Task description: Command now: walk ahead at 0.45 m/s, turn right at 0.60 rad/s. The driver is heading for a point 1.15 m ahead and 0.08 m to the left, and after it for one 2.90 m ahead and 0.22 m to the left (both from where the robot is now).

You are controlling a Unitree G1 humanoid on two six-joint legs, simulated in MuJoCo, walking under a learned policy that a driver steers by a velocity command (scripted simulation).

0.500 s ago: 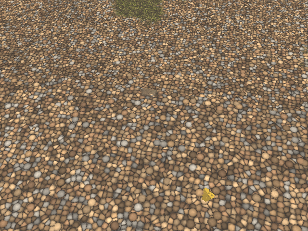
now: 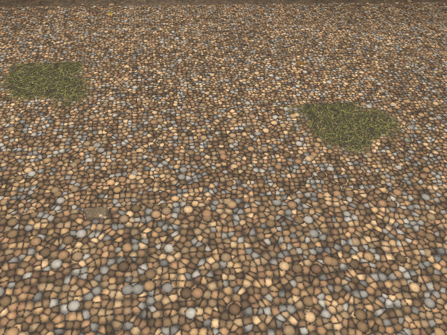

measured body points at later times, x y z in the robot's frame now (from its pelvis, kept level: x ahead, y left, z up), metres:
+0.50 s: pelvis +0.25 -0.10 +0.00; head +0.28 -0.11 +0.45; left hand +0.40 +0.15 -0.10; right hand +0.33 -0.40 -0.11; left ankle +0.34 +0.07 -0.66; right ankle +0.24 -0.18 -0.74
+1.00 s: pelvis +0.58 -0.07 -0.01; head +0.60 -0.07 +0.44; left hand +0.75 +0.15 -0.12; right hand +0.58 -0.34 -0.13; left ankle +0.62 -0.01 -0.74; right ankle +0.54 -0.22 -0.66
